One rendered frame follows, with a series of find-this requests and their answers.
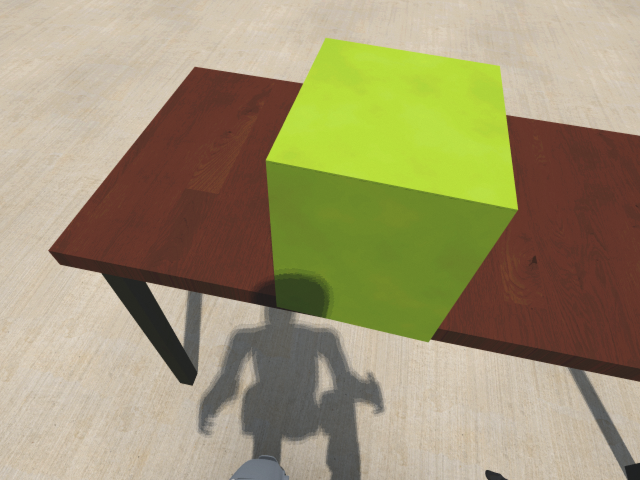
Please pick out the carton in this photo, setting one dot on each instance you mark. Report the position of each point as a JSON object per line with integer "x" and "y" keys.
{"x": 389, "y": 183}

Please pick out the robot left shin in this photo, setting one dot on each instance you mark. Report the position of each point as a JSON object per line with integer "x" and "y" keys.
{"x": 268, "y": 458}

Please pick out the robot left thigh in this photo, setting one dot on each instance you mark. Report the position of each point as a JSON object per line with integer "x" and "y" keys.
{"x": 260, "y": 469}

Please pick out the table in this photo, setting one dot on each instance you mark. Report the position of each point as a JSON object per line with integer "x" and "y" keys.
{"x": 187, "y": 207}

